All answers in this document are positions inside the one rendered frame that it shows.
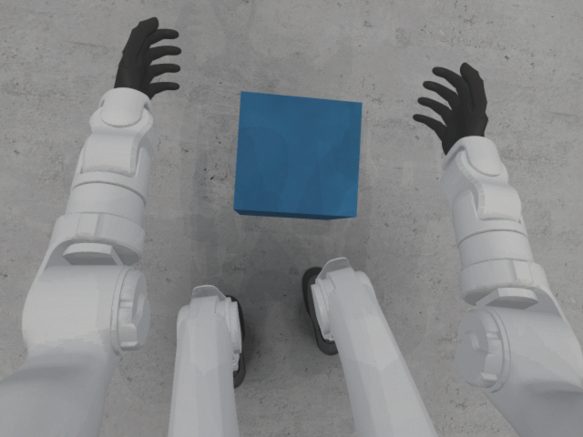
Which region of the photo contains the carton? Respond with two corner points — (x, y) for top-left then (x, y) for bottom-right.
(233, 91), (363, 220)

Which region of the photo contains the robot right forearm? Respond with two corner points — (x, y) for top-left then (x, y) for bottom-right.
(440, 136), (583, 380)

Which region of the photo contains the left robot upper arm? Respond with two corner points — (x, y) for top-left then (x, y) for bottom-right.
(0, 265), (150, 437)

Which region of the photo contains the left robot thigh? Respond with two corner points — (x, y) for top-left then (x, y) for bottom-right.
(168, 295), (241, 437)

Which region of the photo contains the robot left forearm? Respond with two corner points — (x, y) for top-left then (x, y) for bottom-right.
(22, 87), (157, 351)

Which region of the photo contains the right robot upper arm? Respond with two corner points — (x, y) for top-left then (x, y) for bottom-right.
(455, 306), (583, 437)

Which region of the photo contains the left robot hand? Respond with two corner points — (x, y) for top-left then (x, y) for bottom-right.
(114, 17), (181, 99)

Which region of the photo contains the right robot foot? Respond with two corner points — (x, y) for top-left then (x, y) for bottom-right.
(302, 267), (339, 355)

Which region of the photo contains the right robot hand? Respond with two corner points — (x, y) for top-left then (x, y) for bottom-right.
(413, 63), (488, 155)

